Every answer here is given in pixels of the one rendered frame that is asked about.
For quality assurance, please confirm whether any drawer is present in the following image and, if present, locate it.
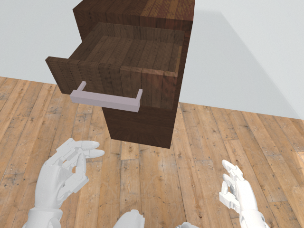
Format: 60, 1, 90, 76
45, 22, 184, 110

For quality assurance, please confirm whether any handle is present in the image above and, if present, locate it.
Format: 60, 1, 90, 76
70, 81, 143, 112

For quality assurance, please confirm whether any cabinet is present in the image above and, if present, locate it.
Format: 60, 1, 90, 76
73, 0, 195, 149

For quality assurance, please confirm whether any robot right forearm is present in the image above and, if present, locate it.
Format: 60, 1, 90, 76
239, 209, 270, 228

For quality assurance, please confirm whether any left robot hand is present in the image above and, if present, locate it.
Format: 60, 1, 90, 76
35, 138, 105, 209

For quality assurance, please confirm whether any right robot hand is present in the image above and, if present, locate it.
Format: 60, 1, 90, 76
219, 160, 258, 214

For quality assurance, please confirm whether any robot left forearm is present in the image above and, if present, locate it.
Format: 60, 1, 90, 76
22, 207, 63, 228

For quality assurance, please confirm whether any robot left thigh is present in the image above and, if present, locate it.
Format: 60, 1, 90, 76
113, 212, 145, 228

